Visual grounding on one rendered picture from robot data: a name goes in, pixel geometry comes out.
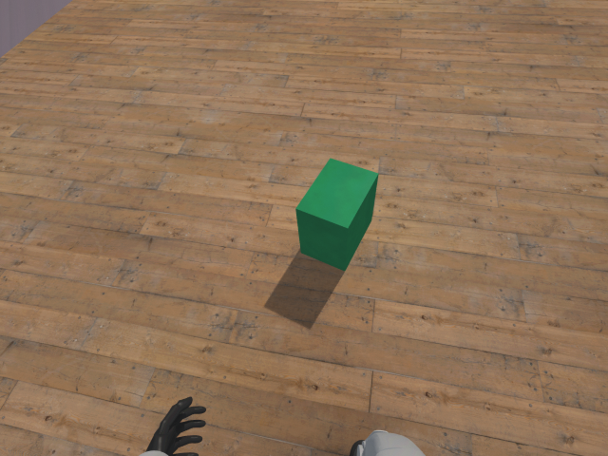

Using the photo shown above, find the carton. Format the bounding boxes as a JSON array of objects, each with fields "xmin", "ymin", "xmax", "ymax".
[{"xmin": 295, "ymin": 159, "xmax": 378, "ymax": 271}]

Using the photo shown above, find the left robot hand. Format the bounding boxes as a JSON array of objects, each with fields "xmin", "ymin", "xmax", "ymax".
[{"xmin": 146, "ymin": 397, "xmax": 206, "ymax": 456}]

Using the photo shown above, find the right robot thigh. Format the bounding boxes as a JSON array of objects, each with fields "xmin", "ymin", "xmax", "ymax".
[{"xmin": 357, "ymin": 432, "xmax": 426, "ymax": 456}]

